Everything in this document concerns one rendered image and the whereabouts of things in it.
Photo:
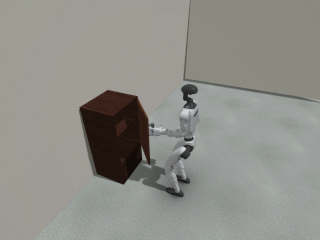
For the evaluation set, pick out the handle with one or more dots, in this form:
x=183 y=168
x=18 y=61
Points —
x=152 y=126

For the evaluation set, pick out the cupboard door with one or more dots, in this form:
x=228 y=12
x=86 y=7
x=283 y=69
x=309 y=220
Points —
x=143 y=123

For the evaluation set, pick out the left robot thigh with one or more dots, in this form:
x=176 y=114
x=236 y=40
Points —
x=176 y=155

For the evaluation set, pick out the left robot upper arm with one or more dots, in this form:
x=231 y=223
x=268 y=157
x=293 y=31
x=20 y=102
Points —
x=184 y=117

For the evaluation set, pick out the left robot forearm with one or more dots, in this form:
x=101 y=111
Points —
x=172 y=133

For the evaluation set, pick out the right robot upper arm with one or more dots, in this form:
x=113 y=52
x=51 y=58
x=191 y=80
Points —
x=198 y=114

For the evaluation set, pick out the left robot hand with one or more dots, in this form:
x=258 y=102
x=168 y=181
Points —
x=156 y=131

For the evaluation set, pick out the robot right foot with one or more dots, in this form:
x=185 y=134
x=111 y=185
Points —
x=180 y=179

